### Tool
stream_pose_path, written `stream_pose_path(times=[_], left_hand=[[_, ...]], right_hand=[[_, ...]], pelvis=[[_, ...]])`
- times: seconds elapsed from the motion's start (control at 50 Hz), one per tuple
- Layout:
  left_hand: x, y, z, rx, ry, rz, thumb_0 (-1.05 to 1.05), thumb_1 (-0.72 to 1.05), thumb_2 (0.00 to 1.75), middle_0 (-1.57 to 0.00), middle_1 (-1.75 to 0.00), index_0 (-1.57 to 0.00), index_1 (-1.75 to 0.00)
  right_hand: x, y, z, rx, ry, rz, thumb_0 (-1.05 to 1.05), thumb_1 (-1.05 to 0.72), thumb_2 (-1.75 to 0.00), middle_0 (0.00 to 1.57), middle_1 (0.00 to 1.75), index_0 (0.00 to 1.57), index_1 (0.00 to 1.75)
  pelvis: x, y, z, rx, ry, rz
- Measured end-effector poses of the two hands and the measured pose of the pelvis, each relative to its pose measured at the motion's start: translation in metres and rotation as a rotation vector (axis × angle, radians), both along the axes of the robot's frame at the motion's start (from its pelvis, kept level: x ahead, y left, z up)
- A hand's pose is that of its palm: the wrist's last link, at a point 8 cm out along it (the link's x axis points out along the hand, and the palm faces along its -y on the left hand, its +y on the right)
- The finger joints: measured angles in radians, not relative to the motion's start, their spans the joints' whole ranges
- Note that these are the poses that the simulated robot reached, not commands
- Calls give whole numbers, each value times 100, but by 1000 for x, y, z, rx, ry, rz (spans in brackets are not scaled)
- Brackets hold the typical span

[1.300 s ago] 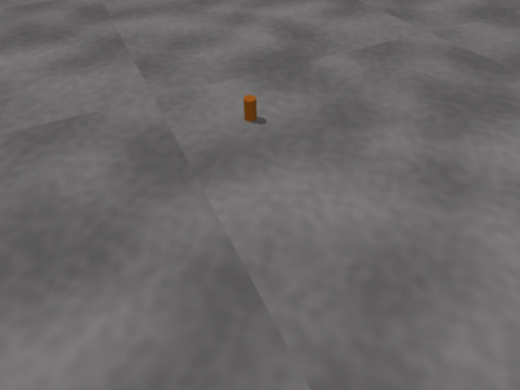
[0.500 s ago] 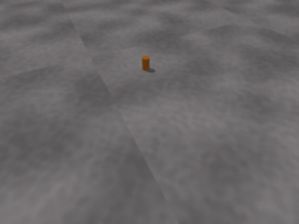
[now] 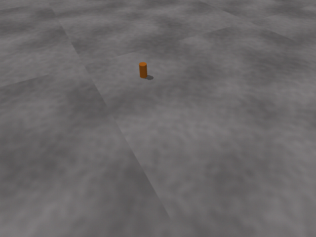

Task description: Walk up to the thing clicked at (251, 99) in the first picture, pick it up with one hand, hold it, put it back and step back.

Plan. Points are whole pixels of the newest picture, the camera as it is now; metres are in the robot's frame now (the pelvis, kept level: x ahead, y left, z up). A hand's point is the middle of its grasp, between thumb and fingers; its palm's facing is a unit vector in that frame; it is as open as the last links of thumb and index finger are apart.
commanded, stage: walk up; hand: left
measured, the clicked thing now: (143, 70) +1.93 +0.19 -0.70
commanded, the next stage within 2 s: none
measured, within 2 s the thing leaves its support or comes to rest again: neither
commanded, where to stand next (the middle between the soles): +1.59 +0.00 m, yaw -1 degrees
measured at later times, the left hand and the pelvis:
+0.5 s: hand (83, 232) +0.20 +0.23 -0.15, palm faces +0.06 -0.93 -0.37, open 7.4 cm; pelvis +0.21 -0.05 -0.01, yaw +3 degrees
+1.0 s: hand (111, 121) +0.62 +0.22 -0.13, palm faces -0.03 -0.90 -0.43, open 7.4 cm; pelvis +0.51 -0.07 -0.03, yaw +1 degrees
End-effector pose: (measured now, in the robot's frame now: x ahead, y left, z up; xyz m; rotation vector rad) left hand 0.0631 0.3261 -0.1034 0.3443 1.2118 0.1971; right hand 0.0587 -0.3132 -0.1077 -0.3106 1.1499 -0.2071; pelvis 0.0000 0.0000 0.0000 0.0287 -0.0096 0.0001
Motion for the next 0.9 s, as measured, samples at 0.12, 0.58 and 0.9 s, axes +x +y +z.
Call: stream_pose_path(times=[0.12,0.58,0.9], left_hand=[[56,-15,17,60,-73,-43,1,91,90,-20,-30,-20,-30],[177,-37,-31,-9,60,124,1,90,90,-21,-30,-20,-30],[476,-50,9,3,-129,-99,1,91,90,-20,-30,-20,-30]], right_hand=[[9,-56,-13,-22,56,-47,0,-90,-89,21,30,20,30],[358,-29,3,-21,-105,193,0,-91,-90,20,30,20,30],[435,-55,-2,0,-38,24,0,-90,-89,21,30,20,30]], pelvis=[[40,-33,-9,-1,-20,-17],[268,-37,-24,-32,-15,53],[447,-47,-10,13,-24,5]])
